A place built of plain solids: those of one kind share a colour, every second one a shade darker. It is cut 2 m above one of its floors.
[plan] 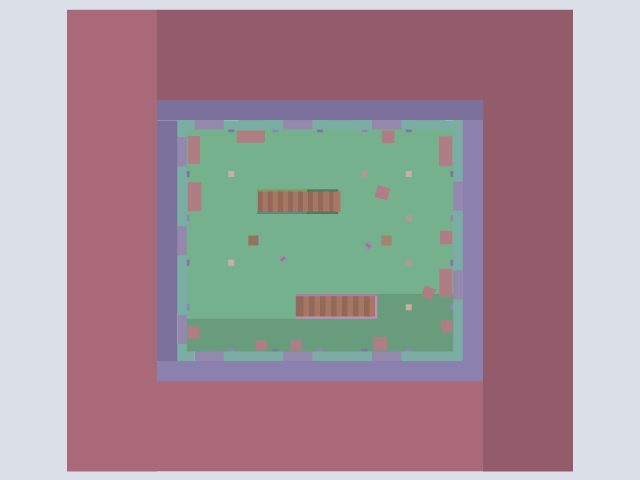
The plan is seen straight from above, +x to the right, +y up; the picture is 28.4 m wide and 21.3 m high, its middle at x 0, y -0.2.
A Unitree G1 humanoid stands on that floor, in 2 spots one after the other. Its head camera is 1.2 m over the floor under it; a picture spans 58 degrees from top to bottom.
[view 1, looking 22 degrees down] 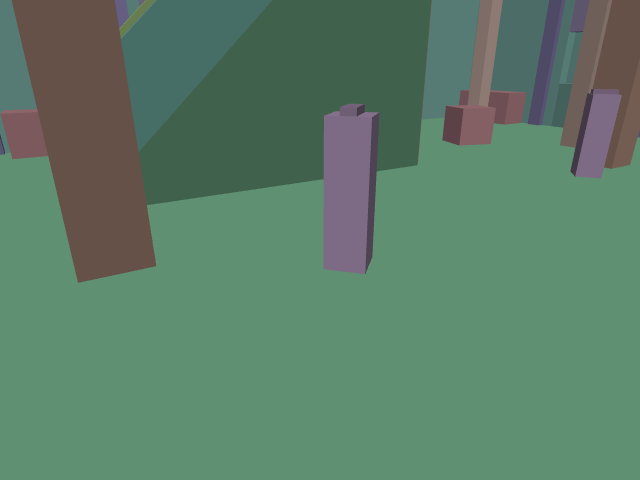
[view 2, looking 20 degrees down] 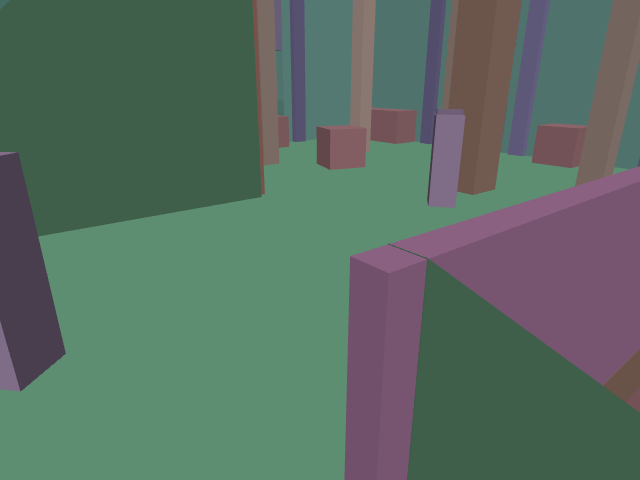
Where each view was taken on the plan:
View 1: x -3.13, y -3.15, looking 59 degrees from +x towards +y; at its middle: floor_storey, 3.20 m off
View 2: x -1.58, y -3.15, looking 52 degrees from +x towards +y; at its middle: floor_storey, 3.51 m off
